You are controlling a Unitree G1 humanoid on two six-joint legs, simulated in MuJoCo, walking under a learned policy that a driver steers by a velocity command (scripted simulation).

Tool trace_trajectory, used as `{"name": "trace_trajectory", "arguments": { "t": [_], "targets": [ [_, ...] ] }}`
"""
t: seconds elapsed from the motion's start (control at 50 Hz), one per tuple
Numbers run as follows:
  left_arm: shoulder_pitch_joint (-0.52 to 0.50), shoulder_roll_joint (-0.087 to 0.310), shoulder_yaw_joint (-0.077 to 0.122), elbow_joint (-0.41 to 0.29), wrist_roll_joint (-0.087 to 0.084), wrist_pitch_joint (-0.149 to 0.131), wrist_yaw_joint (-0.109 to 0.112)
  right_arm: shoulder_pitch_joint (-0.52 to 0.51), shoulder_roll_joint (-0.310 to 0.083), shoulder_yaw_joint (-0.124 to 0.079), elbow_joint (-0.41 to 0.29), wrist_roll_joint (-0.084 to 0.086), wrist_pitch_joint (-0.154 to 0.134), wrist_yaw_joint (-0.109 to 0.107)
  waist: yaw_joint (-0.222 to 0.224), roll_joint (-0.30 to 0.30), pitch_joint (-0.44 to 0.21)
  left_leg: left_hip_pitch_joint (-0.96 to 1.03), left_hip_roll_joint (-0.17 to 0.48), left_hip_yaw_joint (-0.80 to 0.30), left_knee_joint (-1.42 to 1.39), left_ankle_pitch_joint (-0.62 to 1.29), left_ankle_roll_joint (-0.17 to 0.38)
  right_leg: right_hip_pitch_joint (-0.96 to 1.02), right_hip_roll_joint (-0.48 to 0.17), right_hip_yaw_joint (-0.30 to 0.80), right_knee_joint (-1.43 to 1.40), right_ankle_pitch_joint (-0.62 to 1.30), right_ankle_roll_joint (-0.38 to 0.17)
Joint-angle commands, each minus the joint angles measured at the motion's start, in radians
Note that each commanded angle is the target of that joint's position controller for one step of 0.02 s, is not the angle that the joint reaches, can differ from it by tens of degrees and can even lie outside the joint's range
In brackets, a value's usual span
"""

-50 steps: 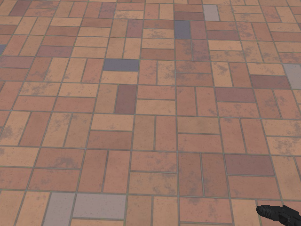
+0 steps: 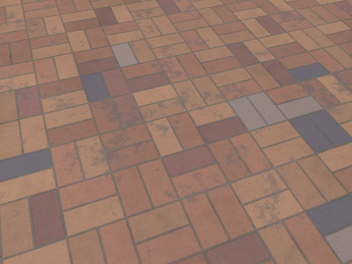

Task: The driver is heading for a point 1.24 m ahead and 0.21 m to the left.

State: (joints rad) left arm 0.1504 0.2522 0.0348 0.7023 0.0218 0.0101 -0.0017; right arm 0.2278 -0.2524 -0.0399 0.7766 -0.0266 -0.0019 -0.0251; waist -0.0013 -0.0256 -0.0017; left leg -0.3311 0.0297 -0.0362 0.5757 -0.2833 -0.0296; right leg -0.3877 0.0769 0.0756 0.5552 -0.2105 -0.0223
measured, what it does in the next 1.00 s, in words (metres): shifts its weight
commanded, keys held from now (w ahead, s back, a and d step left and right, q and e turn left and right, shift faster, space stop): no key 1.00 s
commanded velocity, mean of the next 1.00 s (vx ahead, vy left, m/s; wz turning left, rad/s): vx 0.01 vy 0.00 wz -0.03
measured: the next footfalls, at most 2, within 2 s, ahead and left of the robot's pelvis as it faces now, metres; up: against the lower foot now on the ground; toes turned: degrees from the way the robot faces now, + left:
right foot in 1.52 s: +0.16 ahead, -0.11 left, +0.00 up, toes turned -2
left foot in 2.00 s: +0.54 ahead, +0.11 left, +0.00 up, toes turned +1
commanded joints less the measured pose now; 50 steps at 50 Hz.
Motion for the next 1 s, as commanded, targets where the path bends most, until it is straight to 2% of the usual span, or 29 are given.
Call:
{"name": "trace_trajectory", "arguments": {
  "t": [0.02,0.06,0.1,0.18,0.28,0.42,0.58,0.78,1.0],
  "targets": [
    [0.012,0.103,0.028,-0.055,0.005,-0.016,0.001,-0.077,-0.103,-0.021,-0.076,-0.009,-0.025,0.008,0.046,0.193,-0.035,-0.027,0.14,-0.17,-0.233,-0.062,0.109,0.118,-0.055,0.01,-0.04,-0.053,0.018],
    [-0.004,0.095,0.029,-0.049,0.008,0.0,0.007,-0.061,-0.113,-0.021,-0.067,-0.002,-0.035,0.01,0.029,0.183,-0.008,-0.05,0.099,-0.124,-0.224,-0.101,0.069,0.15,-0.068,0.027,-0.051,-0.005,0.011],
    [0.012,0.092,0.03,-0.037,0.001,0.002,0.006,-0.034,-0.108,-0.018,-0.06,0.004,-0.04,0.005,0.021,0.134,0.015,-0.025,0.069,-0.082,-0.195,-0.068,0.053,0.127,-0.079,0.045,-0.07,-0.002,-0.008],
    [0.012,0.073,0.03,-0.015,-0.004,-0.012,0.009,-0.003,-0.101,-0.017,-0.054,0.013,-0.039,-0.004,-0.001,0.055,-0.016,0.052,0.052,-0.059,-0.135,0.054,0.062,0.116,-0.085,0.051,-0.071,0.075,-0.002],
    [0.023,0.068,0.033,0.01,-0.009,-0.012,0.016,-0.007,-0.083,-0.013,-0.048,0.015,-0.035,0.001,-0.004,0.015,-0.04,0.078,0.035,-0.04,-0.108,0.129,0.066,0.151,-0.093,0.058,-0.057,0.154,0.003],
    [0.033,0.075,0.038,0.048,-0.013,-0.003,0.031,-0.015,-0.072,-0.01,-0.02,0.018,-0.035,0.011,0.001,0.018,-0.032,0.081,0.021,-0.027,-0.113,0.162,0.063,0.188,-0.102,0.065,-0.052,0.198,0.005],
    [0.028,0.074,0.042,0.11,-0.016,0.004,0.044,-0.012,-0.07,-0.01,0.036,0.02,-0.036,0.01,0.004,0.029,-0.01,0.083,0.015,-0.024,-0.145,0.152,0.062,0.217,-0.103,0.061,-0.067,0.201,0.015],
    [0.024,0.07,0.043,0.213,-0.018,0.005,0.051,0.004,-0.073,-0.008,0.12,0.022,-0.035,0.006,0.003,0.03,0.014,0.094,0.013,-0.026,-0.19,0.126,0.069,0.233,-0.098,0.046,-0.098,0.178,0.027],
    [0.039,0.067,0.035,0.313,-0.019,0.001,0.056,0.034,-0.069,0.0,0.193,0.023,-0.03,0.001,0.001,0.031,0.034,0.104,0.008,-0.026,-0.22,0.108,0.076,0.222,-0.095,0.03,-0.125,0.148,0.034]
  ]
}}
